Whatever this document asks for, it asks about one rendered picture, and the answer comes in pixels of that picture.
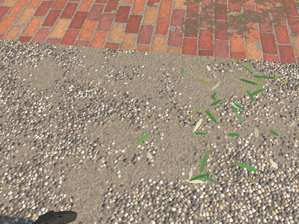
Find left robot hand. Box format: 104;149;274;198
32;210;78;224

